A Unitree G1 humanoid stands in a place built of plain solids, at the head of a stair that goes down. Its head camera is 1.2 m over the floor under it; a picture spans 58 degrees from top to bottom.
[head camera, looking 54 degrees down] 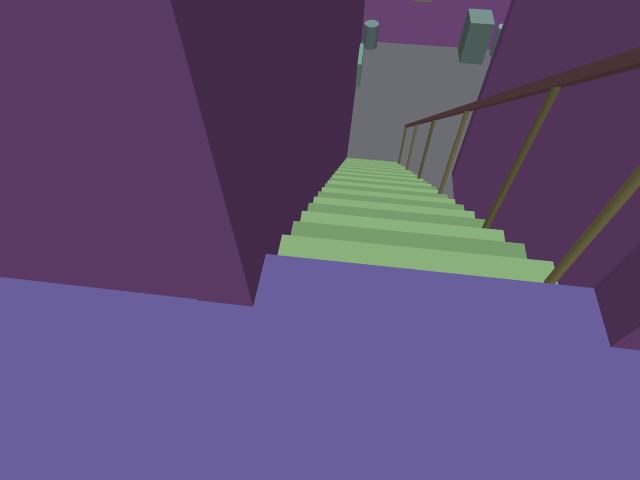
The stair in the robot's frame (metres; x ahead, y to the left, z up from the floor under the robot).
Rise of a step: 0.20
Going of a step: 0.23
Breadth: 1.06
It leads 7 degrees to the right of straight ahead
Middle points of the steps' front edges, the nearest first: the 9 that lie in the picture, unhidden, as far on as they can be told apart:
0.75 -0.34 0.00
0.98 -0.37 -0.20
1.20 -0.40 -0.39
1.43 -0.43 -0.59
1.65 -0.46 -0.78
1.88 -0.48 -0.98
2.10 -0.51 -1.17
2.33 -0.54 -1.37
2.56 -0.57 -1.57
